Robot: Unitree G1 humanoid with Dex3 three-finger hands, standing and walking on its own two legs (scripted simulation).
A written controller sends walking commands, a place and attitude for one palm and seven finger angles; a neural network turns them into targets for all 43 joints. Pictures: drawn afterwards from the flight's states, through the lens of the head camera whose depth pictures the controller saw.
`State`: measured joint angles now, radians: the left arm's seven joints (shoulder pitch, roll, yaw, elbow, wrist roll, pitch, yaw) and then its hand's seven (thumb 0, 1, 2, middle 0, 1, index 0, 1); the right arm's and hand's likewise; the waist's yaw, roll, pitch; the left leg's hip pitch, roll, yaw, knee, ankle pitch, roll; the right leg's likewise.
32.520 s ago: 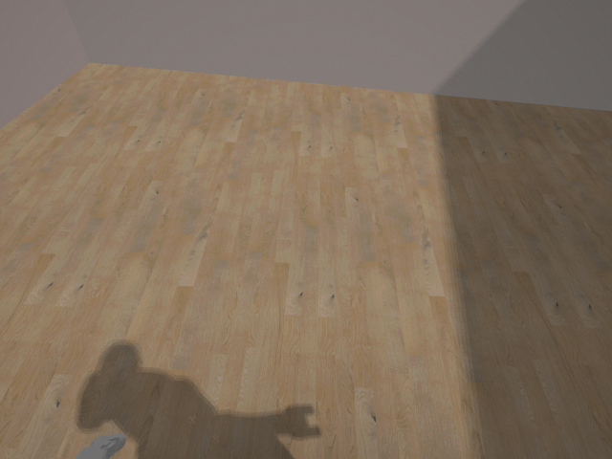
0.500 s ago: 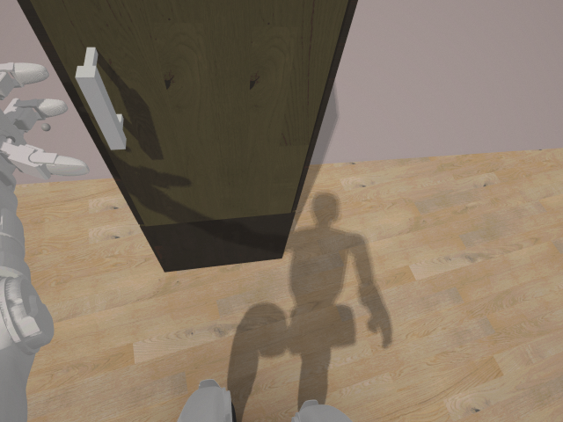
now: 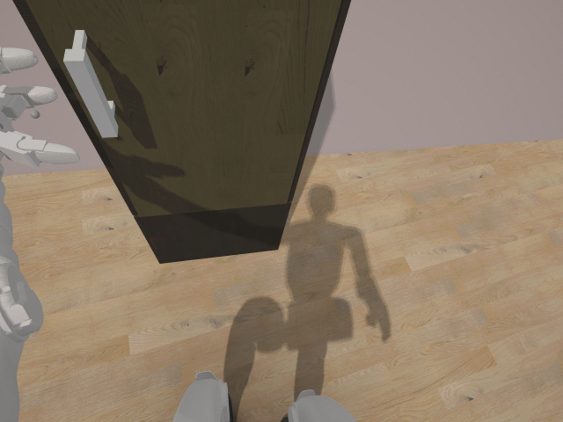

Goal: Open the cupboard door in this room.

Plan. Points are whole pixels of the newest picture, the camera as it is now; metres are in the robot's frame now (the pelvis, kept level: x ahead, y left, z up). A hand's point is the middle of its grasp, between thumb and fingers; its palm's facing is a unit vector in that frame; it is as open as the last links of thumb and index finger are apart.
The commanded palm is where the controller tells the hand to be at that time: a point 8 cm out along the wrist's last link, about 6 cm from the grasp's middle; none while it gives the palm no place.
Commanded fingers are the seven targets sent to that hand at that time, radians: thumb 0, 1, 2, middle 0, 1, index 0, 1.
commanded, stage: slide the fingers in behind the handle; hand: left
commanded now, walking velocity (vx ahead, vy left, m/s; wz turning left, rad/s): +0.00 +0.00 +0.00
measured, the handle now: (95, 87) +0.55 +0.22 +0.10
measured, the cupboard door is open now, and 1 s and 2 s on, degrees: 0 0 0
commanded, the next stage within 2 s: close the thumb around the handle in 1.62 s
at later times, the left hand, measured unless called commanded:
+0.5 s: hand (63, 115) +0.49 +0.25 +0.11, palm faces +0.10 -1.00 +0.00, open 14.0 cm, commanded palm +0.47 +0.29 +0.10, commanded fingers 0.00 -0.50 0.30 -0.30 -1.20 -0.30 -1.20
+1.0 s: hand (92, 110) +0.51 +0.22 +0.10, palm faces +0.12 -0.99 +0.00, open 13.9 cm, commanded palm +0.48 +0.26 +0.10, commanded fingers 0.00 -0.50 0.30 -0.30 -1.20 -0.30 -1.20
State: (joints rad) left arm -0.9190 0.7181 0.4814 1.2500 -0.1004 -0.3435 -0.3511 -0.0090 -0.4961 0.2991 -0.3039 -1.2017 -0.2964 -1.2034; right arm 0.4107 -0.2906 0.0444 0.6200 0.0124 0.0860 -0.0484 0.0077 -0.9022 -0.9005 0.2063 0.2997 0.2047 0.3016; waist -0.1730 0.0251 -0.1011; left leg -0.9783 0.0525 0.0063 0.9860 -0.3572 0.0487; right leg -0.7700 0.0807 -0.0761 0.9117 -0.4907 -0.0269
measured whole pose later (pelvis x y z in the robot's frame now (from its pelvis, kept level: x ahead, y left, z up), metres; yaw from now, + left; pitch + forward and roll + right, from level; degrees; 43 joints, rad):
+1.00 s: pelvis +0.01 -0.01 +0.00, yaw +0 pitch +19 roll -4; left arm -0.90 0.57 0.43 1.21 -0.10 -0.35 -0.22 -0.01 -0.50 0.30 -0.30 -1.20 -0.31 -1.21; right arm 0.43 -0.27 0.03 0.63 0.01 0.08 -0.01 0.01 -0.90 -0.90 0.21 0.30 0.20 0.30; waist -0.17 0.04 -0.12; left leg -0.95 0.05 0.01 0.98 -0.37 0.03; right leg -0.75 0.08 -0.07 0.92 -0.51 -0.04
